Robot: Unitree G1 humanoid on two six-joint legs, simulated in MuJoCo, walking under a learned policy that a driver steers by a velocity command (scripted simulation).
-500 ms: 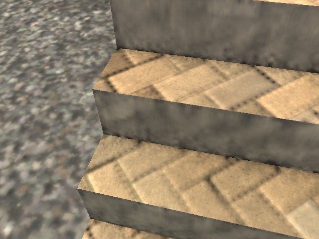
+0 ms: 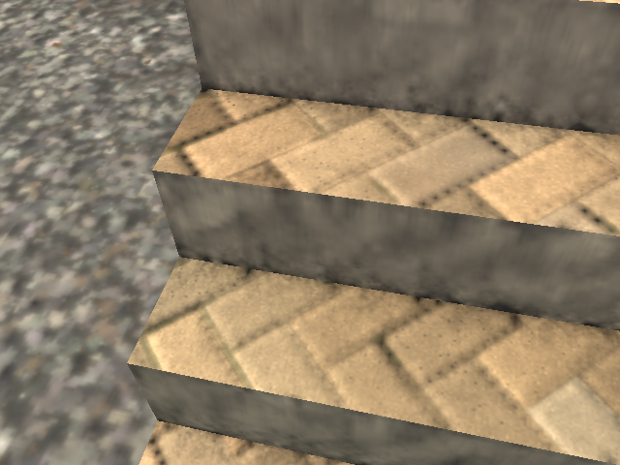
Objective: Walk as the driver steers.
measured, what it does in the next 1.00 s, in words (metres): stands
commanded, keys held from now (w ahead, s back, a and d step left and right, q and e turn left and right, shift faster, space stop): w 1.00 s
